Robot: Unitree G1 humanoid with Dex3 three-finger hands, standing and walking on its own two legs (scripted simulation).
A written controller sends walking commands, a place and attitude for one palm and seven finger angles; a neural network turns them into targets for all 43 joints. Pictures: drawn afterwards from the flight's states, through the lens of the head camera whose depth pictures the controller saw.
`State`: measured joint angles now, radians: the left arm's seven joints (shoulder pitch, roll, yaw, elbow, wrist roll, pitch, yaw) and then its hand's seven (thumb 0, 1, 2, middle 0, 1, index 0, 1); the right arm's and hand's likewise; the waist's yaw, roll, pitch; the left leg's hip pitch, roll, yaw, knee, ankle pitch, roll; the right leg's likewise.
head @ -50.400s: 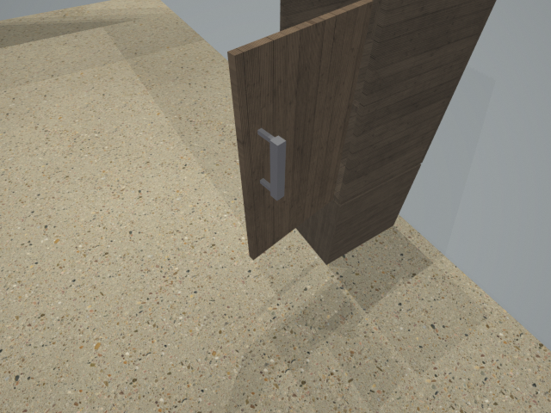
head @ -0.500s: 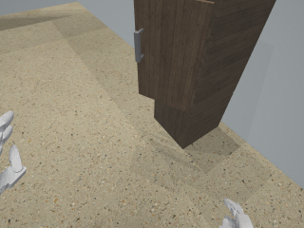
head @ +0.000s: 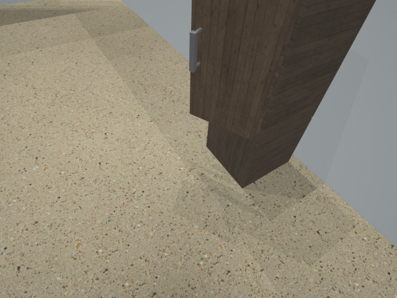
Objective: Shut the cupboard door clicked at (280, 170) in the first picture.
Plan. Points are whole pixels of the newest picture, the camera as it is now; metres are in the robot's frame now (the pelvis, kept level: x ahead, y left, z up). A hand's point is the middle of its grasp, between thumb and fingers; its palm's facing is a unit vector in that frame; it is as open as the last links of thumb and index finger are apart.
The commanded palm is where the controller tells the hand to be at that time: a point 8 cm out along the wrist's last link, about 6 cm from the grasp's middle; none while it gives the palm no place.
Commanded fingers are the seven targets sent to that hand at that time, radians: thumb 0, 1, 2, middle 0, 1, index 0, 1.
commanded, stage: let the arm hang, fingers relaxed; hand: left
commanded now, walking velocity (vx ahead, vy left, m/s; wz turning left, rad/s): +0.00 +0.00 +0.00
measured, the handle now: (196, 50) +0.95 +0.07 +0.02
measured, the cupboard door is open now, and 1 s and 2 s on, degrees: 27 27 27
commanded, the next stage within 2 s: look to check the result in 0.58 s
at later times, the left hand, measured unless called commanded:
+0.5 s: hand out of the picture +0.02 +0.18 -0.17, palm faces -0.01 -0.98 -0.19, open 7.4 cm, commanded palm none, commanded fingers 0.00 0.90 0.90 -0.20 -0.30 -0.20 -0.30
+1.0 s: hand out of the picture +0.05 +0.19 -0.16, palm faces +0.00 -0.97 -0.25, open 7.4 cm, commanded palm none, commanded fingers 0.00 0.90 0.90 -0.20 -0.30 -0.20 -0.30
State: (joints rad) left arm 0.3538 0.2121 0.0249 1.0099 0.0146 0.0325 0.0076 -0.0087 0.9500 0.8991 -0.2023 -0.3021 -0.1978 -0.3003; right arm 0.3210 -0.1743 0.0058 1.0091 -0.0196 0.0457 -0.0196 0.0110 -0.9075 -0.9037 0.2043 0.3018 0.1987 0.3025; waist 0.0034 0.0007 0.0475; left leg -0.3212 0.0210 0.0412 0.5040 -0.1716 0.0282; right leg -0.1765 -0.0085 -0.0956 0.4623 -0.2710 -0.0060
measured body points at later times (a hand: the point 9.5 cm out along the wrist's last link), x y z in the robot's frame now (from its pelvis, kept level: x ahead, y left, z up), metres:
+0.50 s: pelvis +0.01 +0.00 +0.01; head +0.02 +0.00 +0.46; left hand +0.02 +0.23 -0.15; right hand +0.02 -0.25 -0.15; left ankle +0.06 +0.10 -0.74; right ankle -0.01 -0.12 -0.74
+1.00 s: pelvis +0.04 -0.01 +0.01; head +0.05 -0.01 +0.46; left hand +0.06 +0.24 -0.14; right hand +0.06 -0.25 -0.15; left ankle +0.06 +0.10 -0.74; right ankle -0.01 -0.12 -0.74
